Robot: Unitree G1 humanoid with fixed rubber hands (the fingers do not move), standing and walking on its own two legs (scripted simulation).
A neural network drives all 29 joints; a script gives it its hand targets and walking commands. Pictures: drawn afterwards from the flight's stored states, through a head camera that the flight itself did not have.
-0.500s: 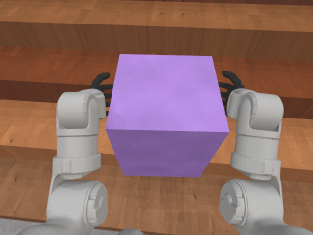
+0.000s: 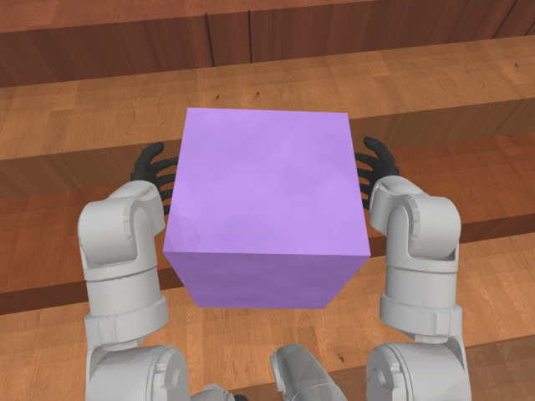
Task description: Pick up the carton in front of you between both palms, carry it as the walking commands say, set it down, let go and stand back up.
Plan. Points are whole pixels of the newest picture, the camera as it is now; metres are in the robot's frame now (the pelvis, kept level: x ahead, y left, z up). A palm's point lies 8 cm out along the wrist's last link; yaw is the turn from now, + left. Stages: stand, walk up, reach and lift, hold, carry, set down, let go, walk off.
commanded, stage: carry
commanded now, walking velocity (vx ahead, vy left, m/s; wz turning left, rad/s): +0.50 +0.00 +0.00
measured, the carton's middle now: (264, 221) +0.38 -0.05 +0.03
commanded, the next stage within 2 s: none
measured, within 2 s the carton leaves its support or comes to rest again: neither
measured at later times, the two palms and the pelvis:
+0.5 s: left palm out of the picture +0.65 +0.20 +0.35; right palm out of the picture +0.72 -0.10 +0.36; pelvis +0.31 -0.03 +0.18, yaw +2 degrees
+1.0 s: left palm out of the picture +1.00 +0.21 +0.48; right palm out of the picture +0.96 -0.09 +0.48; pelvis +0.59 +0.10 +0.34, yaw +0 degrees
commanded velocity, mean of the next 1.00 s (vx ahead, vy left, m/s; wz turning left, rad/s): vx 0.50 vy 0.00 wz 0.00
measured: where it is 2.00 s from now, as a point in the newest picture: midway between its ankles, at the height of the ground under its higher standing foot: (164, 9)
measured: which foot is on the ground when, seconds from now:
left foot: down 0.00-0.30, up 0.32-0.76, down 0.78-1.00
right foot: up 0.00-0.26, down 0.28-0.78, up 0.80-1.00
